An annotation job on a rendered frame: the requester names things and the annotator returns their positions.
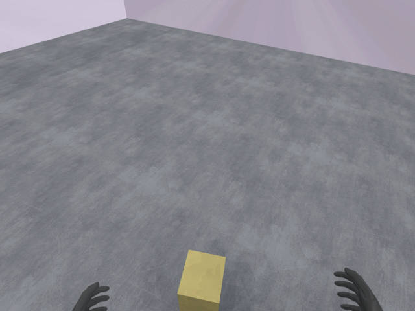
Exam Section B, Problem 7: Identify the right robot hand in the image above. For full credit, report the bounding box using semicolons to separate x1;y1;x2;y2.
334;268;383;311

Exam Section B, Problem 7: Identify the left robot hand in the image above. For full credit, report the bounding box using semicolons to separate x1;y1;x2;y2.
72;282;110;311

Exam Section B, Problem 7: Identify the carton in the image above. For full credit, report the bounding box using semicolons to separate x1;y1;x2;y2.
177;250;226;311

